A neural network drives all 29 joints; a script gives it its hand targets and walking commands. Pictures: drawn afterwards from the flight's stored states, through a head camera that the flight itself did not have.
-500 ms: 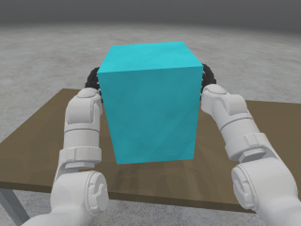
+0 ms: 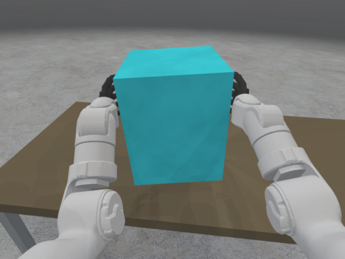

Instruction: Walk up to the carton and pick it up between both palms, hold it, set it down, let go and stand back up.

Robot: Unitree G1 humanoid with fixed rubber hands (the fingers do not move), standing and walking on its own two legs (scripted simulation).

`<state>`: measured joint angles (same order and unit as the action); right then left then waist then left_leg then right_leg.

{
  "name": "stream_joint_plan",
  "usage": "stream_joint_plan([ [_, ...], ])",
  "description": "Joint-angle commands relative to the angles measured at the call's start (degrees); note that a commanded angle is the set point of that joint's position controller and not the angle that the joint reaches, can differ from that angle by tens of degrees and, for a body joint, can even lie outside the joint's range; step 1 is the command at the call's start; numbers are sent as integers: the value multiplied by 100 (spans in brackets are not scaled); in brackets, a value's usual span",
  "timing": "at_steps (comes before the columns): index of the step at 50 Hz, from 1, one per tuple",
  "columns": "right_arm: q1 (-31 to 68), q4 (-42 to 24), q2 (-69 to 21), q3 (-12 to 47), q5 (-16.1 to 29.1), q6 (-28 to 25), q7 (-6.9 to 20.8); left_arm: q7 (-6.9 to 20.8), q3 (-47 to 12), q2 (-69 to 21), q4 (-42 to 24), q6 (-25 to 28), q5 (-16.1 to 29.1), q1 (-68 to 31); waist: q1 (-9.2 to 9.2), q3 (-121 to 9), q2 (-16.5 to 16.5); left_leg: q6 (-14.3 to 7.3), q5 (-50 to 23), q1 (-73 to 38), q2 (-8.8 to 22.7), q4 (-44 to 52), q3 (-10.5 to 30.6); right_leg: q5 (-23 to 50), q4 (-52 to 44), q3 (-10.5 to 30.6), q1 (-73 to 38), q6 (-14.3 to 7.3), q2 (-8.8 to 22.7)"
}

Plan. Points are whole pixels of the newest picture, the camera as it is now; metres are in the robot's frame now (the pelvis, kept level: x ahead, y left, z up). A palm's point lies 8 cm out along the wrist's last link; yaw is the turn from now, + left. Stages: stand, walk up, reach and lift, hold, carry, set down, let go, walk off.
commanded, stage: hold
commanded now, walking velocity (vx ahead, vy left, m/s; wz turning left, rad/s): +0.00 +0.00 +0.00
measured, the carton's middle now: (174, 112) +0.39 +0.01 +0.24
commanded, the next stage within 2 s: none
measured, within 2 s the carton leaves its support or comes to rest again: neither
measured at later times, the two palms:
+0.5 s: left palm (112, 107) +0.38 +0.15 +0.26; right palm (241, 107) +0.37 -0.15 +0.26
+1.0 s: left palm (110, 107) +0.38 +0.15 +0.26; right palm (240, 103) +0.37 -0.14 +0.27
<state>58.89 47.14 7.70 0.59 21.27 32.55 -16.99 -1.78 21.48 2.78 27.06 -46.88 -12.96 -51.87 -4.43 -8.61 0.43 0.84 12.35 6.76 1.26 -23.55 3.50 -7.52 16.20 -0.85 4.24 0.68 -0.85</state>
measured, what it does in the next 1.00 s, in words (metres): stands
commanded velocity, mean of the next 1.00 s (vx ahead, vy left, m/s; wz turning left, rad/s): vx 0.00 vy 0.00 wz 0.00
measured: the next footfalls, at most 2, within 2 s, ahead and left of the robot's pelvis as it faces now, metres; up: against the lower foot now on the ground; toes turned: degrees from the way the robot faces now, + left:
none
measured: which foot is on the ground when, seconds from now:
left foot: down 0.00-1.00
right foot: down 0.00-1.00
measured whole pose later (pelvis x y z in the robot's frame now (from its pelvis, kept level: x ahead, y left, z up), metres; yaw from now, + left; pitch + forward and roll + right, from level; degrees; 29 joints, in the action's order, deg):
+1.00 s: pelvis +0.01 +0.00 +0.00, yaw +1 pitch -4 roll -2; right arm 56.7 43.9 8.6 4.1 23.7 33.4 -17.8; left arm -1.9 20.3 2.5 22.9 -47.6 -12.3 -48.8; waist -6.0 -9.2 0.8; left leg 1.0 13.0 6.9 1.1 -24.0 4.7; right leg -8.0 15.8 -0.6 3.7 0.6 -1.3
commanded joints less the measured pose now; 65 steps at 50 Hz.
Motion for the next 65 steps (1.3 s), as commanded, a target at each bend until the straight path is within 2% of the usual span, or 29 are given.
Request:
stream_joint_plan([
  [1,4757,-1754,-4158,952,693,-195,771,750,-2448,-3822,-790,687,1029,-5167,-176,-1818,-405,267,-758,-54,-367,481,-179,315,-124,-5,-585,107,-422],
  [4,4934,-1974,-4176,1037,839,-234,767,648,-2707,-3975,-986,757,1242,-5355,-243,-2203,-700,396,-1311,-292,-393,275,-115,658,-57,-16,-577,91,-446],
  [7,4817,-2227,-4170,1168,966,-241,723,635,-2717,-4009,-1130,753,1268,-5194,-229,-2463,-722,430,-1640,-444,-414,153,-108,940,-21,-13,-697,142,-451],
  [11,4365,-1977,-3935,1298,1074,-120,661,709,-2285,-3671,-971,613,908,-4517,-116,-2074,-465,368,-1951,-516,-430,181,-133,1299,-34,-16,-956,177,-468],
  [13,4281,-2200,-3913,1369,1134,-115,611,778,-2343,-3614,-1115,563,921,-4408,-163,-2109,-394,381,-2152,-602,-444,140,-125,1532,-12,-28,-1064,214,-470],
  [15,4333,-2304,-3953,1430,1167,-106,585,819,-2271,-3574,-1104,517,860,-4352,-112,-2012,-253,339,-2148,-625,-459,148,-126,1534,-54,-51,-1064,253,-474],
  [16,4423,-2554,-3989,1486,1204,-145,571,816,-2394,-3621,-1218,514,887,-4358,-129,-2152,-306,365,-2265,-668,-466,95,-126,1687,-33,-51,-1097,252,-488],
  [20,4662,-2721,-4214,1578,1186,-138,574,774,-2437,-3613,-1292,562,961,-4685,-57,-2031,-147,269,-1993,-565,-478,123,-161,1356,-73,-72,-919,273,-491],
  [25,4853,-2822,-4331,1538,1149,-140,616,676,-2728,-3862,-1384,609,1154,-4988,-89,-2014,-290,269,-1664,-542,-454,166,-135,955,-127,-40,-542,213,-479],
  [26,4892,-2670,-4334,1476,1090,-117,637,669,-2586,-3813,-1185,600,1086,-4957,-16,-1864,-208,218,-1492,-492,-435,219,-155,728,-176,-38,-442,199,-476],
  [29,4830,-2552,-4229,1361,1042,-115,667,671,-2673,-3932,-1115,576,1120,-4906,-106,-1876,-336,294,-1478,-474,-395,246,-142,740,-158,0,-482,138,-496],
  [30,4844,-2477,-4204,1369,1016,-93,666,684,-2532,-3840,-967,551,1053,-4819,-51,-1785,-246,235,-1326,-402,-416,272,-160,608,-203,13,-492,148,-477],
  [33,4678,-2182,-4021,1210,946,-42,653,749,-2390,-3789,-717,487,964,-4615,-99,-1699,-256,243,-1189,-296,-383,351,-154,580,-201,28,-615,120,-461],
  [35,4534,-2076,-3898,1147,951,-22,647,795,-2402,-3779,-791,490,953,-4592,-199,-1766,-371,303,-1268,-315,-390,353,-156,684,-187,52,-673,110,-444],
  [36,4577,-2064,-3900,1137,945,-16,643,812,-2309,-3699,-694,479,904,-4581,-138,-1733,-358,271,-1170,-249,-414,364,-166,607,-210,49,-676,128,-410],
  [37,4438,-1954,-3907,1123,936,3,643,821,-2338,-3699,-798,514,924,-4639,-208,-1762,-400,299,-1189,-236,-399,377,-166,644,-167,57,-703,120,-419],
  [41,4535,-2327,-4095,1342,1055,-41,631,784,-2387,-3635,-1138,604,1039,-4727,-151,-2242,-296,294,-1664,-399,-452,202,-146,1167,-71,9,-928,192,-441],
  [43,4358,-2199,-4103,1428,1127,-8,618,772,-2316,-3533,-1191,602,957,-4697,-109,-2134,-319,322,-1981,-500,-470,153,-141,1484,-19,0,-973,229,-449],
  [44,4362,-2545,-4181,1578,1222,-60,592,771,-2508,-3635,-1448,604,1052,-4662,-144,-2427,-349,352,-2205,-631,-480,75,-139,1728,38,-9,-1085,260,-458],
  [46,4369,-2425,-4074,1487,1227,-28,594,760,-2555,-3692,-1470,562,1003,-4770,-193,-2173,-556,434,-2244,-657,-459,83,-131,1563,4,-31,-918,219,-470],
  [47,4425,-2685,-4126,1540,1265,-77,592,751,-2706,-3783,-1630,559,1097,-4751,-217,-2313,-578,450,-2388,-719,-452,20,-120,1674,23,-30,-934,220,-476],
  [48,4473,-2586,-4042,1440,1228,-68,600,737,-2784,-3814,-1555,550,1100,-4871,-265,-2162,-715,492,-2215,-708,-430,54,-97,1386,-12,-47,-742,178,-485],
  [49,4511,-2574,-4108,1430,1198,-66,614,733,-2736,-3853,-1471,539,1095,-4833,-221,-2013,-605,458,-2134,-649,-416,70,-103,1242,-63,-42,-672,171,-487],
  [50,4494,-2517,-4091,1328,1128,-61,627,730,-2832,-3912,-1463,538,1121,-4891,-289,-1912,-691,476,-1927,-577,-403,116,-95,1036,-75,-46,-570,148,-483],
  [53,4736,-2415,-4157,1257,1024,-68,677,704,-2670,-3899,-1185,530,1042,-4938,-155,-1713,-539,349,-1465,-393,-384,244,-106,596,-141,-56,-438,132,-476],
  [57,4869,-2382,-4232,1289,984,-86,697,672,-2609,-3900,-1056,584,1109,-4991,-83,-1954,-389,261,-1227,-289,-386,299,-125,542,-125,2,-507,135,-457],
  [58,4979,-2598,-4286,1356,1012,-125,699,659,-2608,-3920,-1098,604,1133,-4920,-33,-2129,-309,230,-1373,-355,-391,239,-126,679,-106,-10,-560,143,-477],
  [61,4948,-2589,-4231,1382,1013,-124,689,651,-2573,-3898,-944,625,1142,-4808,-40,-2171,-263,244,-1480,-416,-398,217,-121,741,-145,19,-573,138,-492],
  [65,4706,-2049,-4079,1171,905,-58,698,725,-2219,-3709,-544,584,941,-4641,-48,-1736,-156,174,-1032,-206,-387,401,-133,412,-238,45,-540,124,-441],
])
